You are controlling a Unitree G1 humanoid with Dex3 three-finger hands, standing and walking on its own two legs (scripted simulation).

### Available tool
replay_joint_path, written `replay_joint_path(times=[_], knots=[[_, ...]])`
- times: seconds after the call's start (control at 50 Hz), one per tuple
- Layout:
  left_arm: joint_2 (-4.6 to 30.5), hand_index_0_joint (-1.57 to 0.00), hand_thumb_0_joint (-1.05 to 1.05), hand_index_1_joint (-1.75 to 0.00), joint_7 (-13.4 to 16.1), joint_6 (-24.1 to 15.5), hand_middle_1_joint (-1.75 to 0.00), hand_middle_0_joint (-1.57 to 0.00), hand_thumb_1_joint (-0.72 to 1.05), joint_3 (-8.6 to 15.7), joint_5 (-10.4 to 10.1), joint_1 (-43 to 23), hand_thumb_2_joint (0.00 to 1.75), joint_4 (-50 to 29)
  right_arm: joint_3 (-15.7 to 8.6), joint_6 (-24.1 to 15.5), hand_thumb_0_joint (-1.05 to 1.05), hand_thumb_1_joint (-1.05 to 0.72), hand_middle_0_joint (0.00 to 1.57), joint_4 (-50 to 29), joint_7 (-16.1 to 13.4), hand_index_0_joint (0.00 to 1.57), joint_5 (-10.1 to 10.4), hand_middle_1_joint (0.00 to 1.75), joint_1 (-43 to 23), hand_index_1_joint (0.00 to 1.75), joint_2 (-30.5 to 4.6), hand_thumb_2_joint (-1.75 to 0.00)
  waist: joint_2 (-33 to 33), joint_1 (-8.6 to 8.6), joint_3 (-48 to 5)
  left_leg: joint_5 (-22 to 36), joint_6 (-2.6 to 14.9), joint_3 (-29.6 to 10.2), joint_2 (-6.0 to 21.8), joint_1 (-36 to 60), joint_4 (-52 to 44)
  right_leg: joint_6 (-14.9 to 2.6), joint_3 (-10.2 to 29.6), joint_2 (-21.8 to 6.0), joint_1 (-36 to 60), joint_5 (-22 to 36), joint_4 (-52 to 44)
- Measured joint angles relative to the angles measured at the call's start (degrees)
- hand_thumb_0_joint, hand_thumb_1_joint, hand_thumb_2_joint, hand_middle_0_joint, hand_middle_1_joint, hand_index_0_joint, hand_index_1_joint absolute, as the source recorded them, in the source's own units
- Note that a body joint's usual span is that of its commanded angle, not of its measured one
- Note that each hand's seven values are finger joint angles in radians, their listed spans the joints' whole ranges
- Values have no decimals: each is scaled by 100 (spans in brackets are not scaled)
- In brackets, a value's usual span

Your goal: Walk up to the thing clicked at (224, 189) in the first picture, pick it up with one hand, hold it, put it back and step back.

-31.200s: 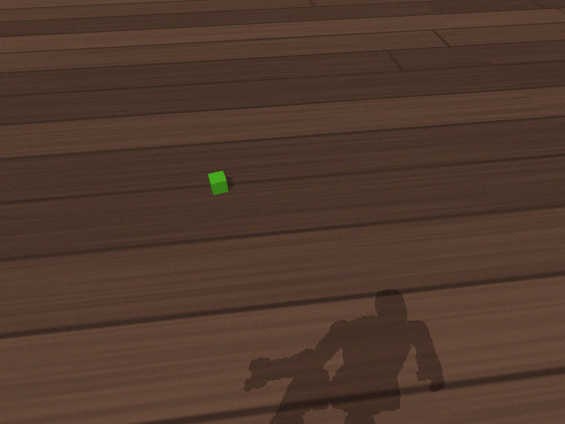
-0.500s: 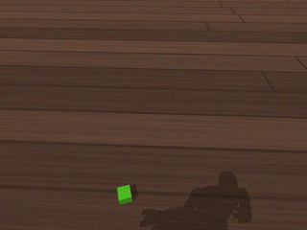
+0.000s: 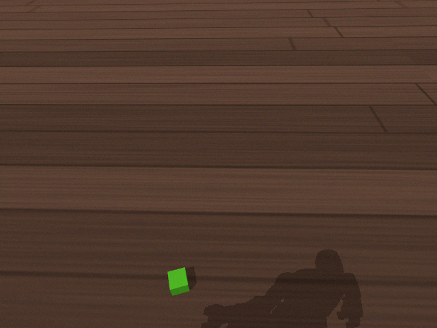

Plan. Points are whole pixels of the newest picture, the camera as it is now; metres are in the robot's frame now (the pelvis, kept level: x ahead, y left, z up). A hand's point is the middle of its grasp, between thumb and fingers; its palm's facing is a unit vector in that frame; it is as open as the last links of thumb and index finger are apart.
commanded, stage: stand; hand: left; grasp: from above
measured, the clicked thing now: (178, 281) +0.46 +0.21 -0.74
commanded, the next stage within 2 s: step back in 1.52 s
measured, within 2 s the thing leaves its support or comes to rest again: neither
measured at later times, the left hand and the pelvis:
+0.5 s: hand out of the picture +0.07 +0.23 -0.16, palm faces +0.02 -0.94 -0.33, open 7.4 cm; pelvis +0.01 -0.01 +0.00, yaw +0 degrees
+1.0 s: hand out of the picture +0.10 +0.23 -0.15, palm faces +0.01 -0.94 -0.34, open 7.4 cm; pelvis +0.02 -0.02 +0.00, yaw -1 degrees
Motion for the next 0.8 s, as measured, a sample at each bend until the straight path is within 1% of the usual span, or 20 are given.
replay_joint_path(times=[0.36, 0.8], knots=[[-6, -20, 1, -30, -43, -34, -30, -21, 91, -15, -56, -167, 90, 135, 89, -24, 0, -90, 20, 143, 12, 20, 26, 30, -42, 30, -55, -89, 34, -46, 18, 17, -88, -14, 105, 60, -142, -88, -15, 107, 50, 19, -140], [70, -20, 1, -30, -77, -55, -30, -21, 91, -20, -83, -383, 90, 107, 115, -61, 0, -90, 20, 173, 12, 21, 41, 30, -205, 30, -129, -89, 7, -63, 2, -18, -128, 3, 151, 145, -291, -119, 0, 154, 117, -13, -275]])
